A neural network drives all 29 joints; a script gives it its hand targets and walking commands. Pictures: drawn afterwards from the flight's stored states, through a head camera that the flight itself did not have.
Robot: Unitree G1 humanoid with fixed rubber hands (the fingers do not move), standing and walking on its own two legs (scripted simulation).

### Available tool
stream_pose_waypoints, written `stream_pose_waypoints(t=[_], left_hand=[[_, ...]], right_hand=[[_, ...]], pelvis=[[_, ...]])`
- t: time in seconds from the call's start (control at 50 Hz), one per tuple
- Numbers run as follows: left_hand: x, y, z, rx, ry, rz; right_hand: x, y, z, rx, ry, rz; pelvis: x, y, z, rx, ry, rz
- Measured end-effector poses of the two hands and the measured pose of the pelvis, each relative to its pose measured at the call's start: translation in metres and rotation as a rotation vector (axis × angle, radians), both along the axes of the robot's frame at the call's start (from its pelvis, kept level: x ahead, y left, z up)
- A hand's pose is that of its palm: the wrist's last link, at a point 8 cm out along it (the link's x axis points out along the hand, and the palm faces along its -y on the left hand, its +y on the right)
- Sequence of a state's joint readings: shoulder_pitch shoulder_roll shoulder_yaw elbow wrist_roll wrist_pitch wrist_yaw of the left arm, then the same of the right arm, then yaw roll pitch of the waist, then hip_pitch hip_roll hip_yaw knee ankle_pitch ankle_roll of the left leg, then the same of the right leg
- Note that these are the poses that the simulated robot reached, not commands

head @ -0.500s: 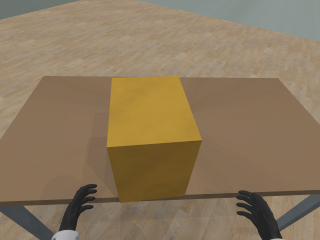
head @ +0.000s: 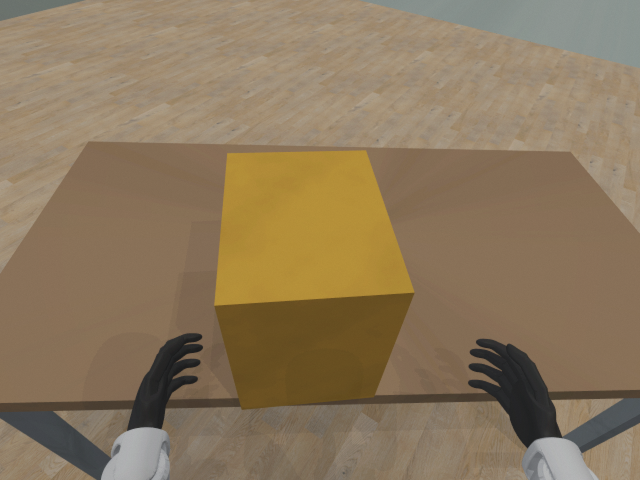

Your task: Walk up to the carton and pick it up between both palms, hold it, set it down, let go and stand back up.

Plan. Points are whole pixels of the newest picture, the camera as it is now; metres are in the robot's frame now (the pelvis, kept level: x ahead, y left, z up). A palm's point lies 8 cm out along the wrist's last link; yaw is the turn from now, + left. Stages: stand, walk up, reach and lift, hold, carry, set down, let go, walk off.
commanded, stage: reach and lift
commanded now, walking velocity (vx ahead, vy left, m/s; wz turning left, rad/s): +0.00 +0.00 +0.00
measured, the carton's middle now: (303, 280) +0.40 +0.04 +0.01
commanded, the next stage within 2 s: none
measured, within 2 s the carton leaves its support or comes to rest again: neither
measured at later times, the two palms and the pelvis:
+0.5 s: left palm (135, 349) +0.24 +0.21 +0.08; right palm (509, 339) +0.27 -0.20 +0.08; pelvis +0.00 +0.00 +0.00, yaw +0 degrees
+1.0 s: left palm (124, 269) +0.30 +0.23 +0.14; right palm (497, 246) +0.35 -0.19 +0.15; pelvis +0.00 +0.00 +0.00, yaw +0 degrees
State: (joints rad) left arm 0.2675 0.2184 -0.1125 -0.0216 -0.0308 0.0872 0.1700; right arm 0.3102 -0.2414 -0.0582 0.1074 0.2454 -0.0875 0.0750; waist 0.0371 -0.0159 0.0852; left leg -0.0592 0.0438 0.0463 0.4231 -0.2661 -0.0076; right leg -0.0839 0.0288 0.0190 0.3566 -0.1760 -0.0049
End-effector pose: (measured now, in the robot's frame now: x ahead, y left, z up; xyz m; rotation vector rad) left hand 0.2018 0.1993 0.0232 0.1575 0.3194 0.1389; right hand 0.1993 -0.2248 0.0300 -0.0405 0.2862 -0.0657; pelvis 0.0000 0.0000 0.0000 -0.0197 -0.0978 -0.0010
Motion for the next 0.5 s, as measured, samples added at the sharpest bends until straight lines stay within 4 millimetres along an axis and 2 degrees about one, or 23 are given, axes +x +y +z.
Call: stream_pose_waypoints(t=[0.34,0.5], left_hand=[[0.019,0.011,0.040,-0.005,-0.021,0.041],[0.040,0.015,0.061,-0.008,-0.044,0.059]], right_hand=[[0.044,0.014,0.034,0.034,-0.053,-0.003],[0.069,0.023,0.052,0.064,-0.080,0.019]], pelvis=[[0.007,0.000,0.001,0.000,0.016,0.000],[0.005,0.000,0.001,0.000,0.013,0.000]])
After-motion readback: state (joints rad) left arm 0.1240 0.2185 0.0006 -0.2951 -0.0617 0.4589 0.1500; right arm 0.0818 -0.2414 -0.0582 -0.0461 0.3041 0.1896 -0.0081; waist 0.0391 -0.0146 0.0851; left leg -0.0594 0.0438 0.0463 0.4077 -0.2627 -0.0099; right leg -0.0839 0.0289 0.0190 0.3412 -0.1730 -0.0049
